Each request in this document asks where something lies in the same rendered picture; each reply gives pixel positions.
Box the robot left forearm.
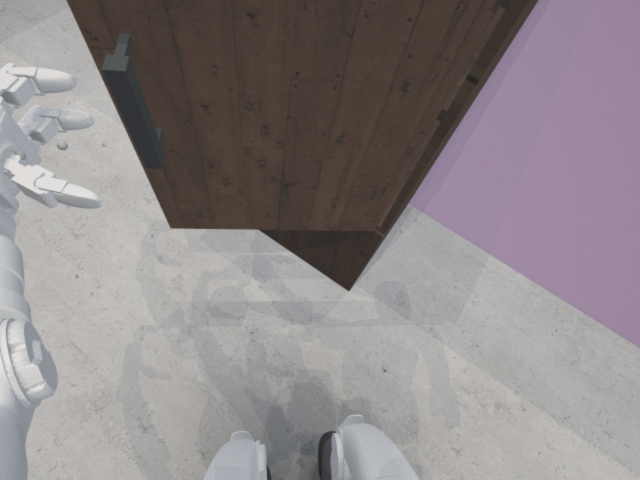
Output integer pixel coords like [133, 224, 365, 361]
[0, 183, 32, 323]

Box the robot left shin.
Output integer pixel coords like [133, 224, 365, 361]
[230, 431, 254, 441]

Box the left robot upper arm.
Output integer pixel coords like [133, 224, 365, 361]
[0, 318, 58, 480]

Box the left robot hand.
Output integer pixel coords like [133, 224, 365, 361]
[0, 63, 102, 209]

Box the cupboard door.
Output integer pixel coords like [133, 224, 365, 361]
[67, 0, 503, 231]

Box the handle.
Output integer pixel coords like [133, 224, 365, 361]
[102, 33, 165, 169]

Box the robot right shin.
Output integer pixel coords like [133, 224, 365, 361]
[330, 415, 364, 480]

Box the robot shin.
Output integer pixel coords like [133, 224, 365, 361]
[330, 415, 364, 480]
[230, 431, 254, 441]

